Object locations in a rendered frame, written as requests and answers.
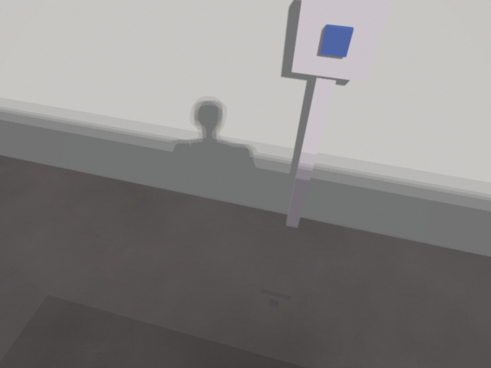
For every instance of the panel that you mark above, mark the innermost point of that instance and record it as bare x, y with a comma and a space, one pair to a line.
368, 18

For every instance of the button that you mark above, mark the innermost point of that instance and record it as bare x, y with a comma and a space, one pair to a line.
336, 40

